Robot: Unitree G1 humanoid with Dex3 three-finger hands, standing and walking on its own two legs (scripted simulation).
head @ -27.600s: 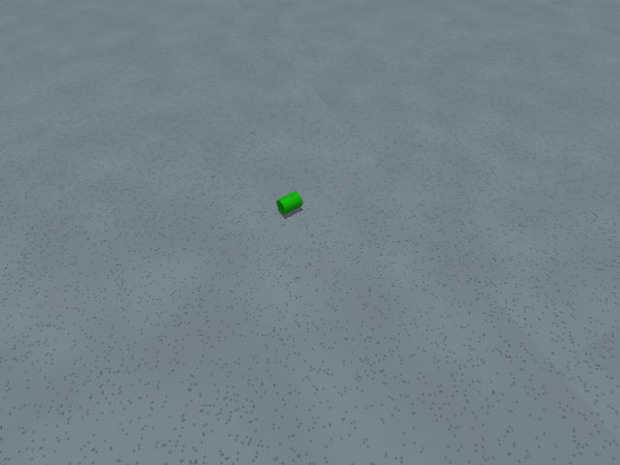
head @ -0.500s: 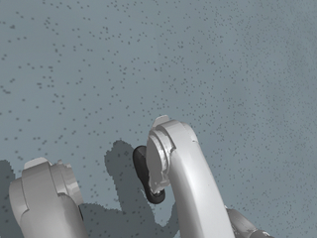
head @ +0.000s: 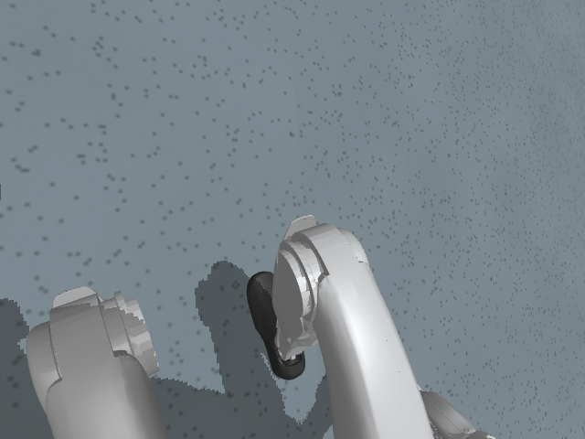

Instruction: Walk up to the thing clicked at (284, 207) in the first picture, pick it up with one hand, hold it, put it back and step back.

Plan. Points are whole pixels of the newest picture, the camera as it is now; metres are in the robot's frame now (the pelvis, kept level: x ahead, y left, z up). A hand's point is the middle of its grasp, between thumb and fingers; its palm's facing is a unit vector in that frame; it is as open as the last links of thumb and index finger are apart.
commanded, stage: withdraw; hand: left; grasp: from above
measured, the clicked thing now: out of the picture +0.48 +0.31 -0.27
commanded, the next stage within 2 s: home in 0.72 s
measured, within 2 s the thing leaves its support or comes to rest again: neither
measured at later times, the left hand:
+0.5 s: hand out of the picture +0.43 +0.31 -0.07, palm faces -0.56 -0.15 -0.82, open 12.8 cm
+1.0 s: hand out of the picture +0.48 +0.34 -0.09, palm faces -0.34 -0.12 -0.93, open 12.7 cm
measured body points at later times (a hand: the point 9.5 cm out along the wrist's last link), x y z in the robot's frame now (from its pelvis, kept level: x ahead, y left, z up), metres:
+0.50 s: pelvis -0.01 -0.02 +0.06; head +0.22 +0.06 +0.44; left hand +0.46 +0.31 -0.03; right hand +0.10 -0.29 -0.04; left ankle +0.05 +0.12 -0.28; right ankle +0.14 -0.14 -0.28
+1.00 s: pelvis +0.00 -0.01 +0.04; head +0.23 +0.08 +0.41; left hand +0.49 +0.34 -0.04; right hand +0.05 -0.26 -0.07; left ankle +0.05 +0.12 -0.28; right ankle +0.14 -0.14 -0.28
